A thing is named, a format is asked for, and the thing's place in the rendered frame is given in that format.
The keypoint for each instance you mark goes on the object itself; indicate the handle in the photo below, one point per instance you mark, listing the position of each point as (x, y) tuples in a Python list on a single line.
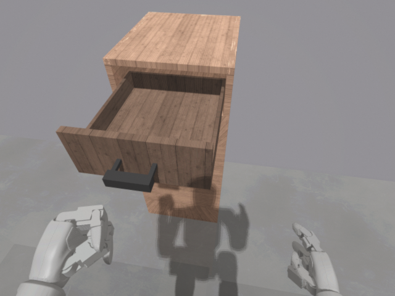
[(130, 181)]

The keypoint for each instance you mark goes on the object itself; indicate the drawer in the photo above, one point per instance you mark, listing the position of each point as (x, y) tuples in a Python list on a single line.
[(171, 120)]

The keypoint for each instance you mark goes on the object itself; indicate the left robot hand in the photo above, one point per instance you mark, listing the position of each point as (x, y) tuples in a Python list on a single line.
[(53, 261)]

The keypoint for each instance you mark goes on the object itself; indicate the left robot forearm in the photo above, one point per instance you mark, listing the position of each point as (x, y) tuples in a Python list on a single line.
[(39, 288)]

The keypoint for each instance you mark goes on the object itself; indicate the cabinet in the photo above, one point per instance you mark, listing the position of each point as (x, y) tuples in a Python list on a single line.
[(182, 44)]

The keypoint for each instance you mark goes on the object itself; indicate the right robot hand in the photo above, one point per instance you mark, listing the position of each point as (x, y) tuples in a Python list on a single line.
[(318, 274)]

